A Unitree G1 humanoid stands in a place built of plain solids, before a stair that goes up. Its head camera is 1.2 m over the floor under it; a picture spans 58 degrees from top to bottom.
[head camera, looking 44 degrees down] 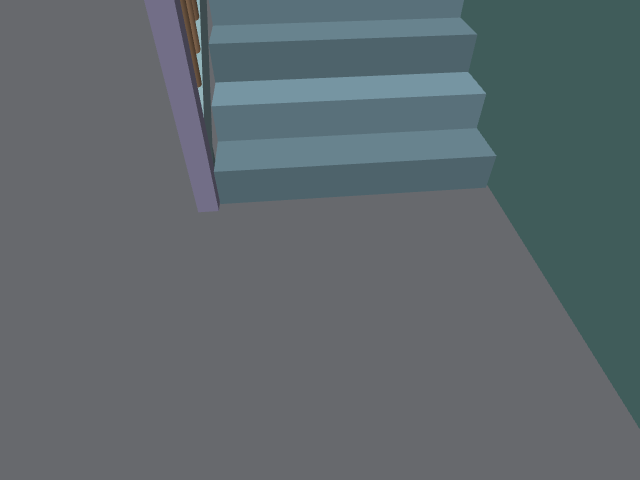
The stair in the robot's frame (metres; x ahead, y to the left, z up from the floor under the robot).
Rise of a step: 0.17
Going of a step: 0.23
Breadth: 1.20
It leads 6 degrees to the left of straight ahead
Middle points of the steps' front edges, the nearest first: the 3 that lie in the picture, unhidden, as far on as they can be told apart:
1.53 -0.16 0.17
1.76 -0.14 0.34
1.99 -0.11 0.51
